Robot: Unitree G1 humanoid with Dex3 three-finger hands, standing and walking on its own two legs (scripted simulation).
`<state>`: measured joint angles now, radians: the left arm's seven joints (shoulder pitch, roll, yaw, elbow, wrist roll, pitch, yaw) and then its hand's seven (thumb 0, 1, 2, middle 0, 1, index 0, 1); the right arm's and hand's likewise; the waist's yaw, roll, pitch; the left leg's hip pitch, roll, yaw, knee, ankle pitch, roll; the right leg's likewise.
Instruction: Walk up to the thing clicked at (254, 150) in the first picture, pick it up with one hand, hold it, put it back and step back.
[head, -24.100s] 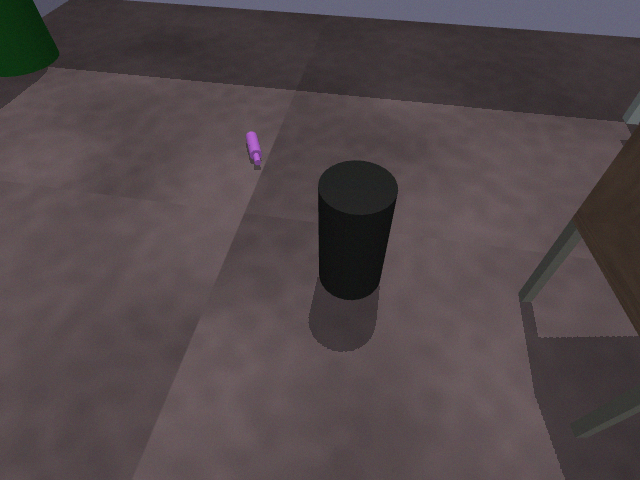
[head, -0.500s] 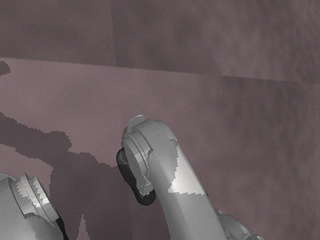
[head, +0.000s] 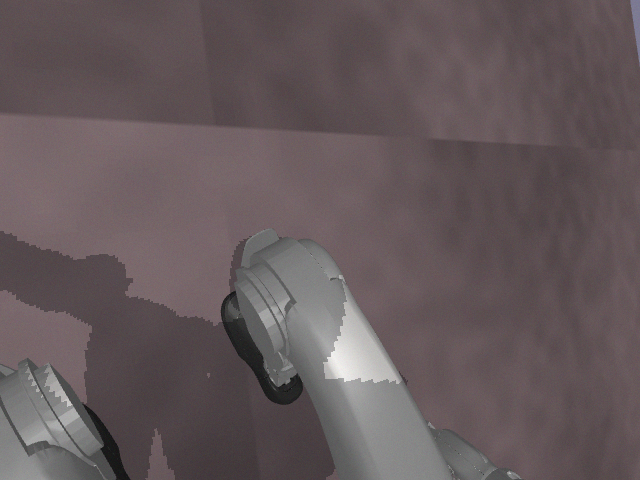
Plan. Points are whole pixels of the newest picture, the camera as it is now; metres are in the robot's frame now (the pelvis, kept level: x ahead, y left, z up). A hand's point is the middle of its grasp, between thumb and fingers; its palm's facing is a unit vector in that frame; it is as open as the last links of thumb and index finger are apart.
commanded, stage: close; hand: left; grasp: from above
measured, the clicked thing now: out of the picture +0.52 +0.27 -0.29
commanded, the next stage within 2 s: settle in 1.66 s
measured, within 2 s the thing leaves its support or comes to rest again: neither
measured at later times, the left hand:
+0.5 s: hand out of the picture +0.49 +0.29 -0.25, palm faces -0.43 -0.14 -0.89, open 12.6 cm
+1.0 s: hand out of the picture +0.49 +0.29 -0.26, palm faces -0.44 -0.15 -0.89, open 10.4 cm
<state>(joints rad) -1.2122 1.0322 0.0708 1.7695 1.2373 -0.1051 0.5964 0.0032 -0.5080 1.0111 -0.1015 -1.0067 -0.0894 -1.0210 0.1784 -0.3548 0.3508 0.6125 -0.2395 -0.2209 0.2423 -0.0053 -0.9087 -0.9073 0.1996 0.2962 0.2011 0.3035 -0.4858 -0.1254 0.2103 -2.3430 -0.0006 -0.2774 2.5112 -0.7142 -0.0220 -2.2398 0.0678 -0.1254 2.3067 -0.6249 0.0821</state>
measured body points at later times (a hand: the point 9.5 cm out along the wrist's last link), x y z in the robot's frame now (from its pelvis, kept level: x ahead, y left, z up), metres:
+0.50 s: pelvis +0.00 +0.00 +0.01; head +0.30 +0.12 +0.32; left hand +0.51 +0.29 -0.20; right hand +0.01 -0.24 -0.04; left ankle +0.06 +0.13 -0.28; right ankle +0.13 -0.13 -0.28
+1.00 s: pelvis +0.00 +0.00 +0.00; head +0.30 +0.12 +0.31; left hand +0.51 +0.30 -0.21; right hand +0.00 -0.24 -0.04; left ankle +0.06 +0.13 -0.28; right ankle +0.13 -0.13 -0.28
